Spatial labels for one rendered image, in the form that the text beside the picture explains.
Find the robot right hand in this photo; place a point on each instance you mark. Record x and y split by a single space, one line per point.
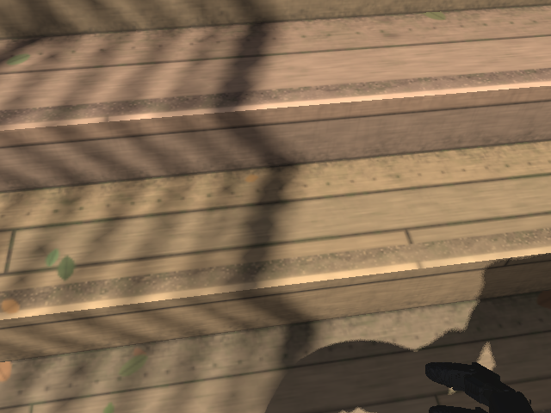
479 383

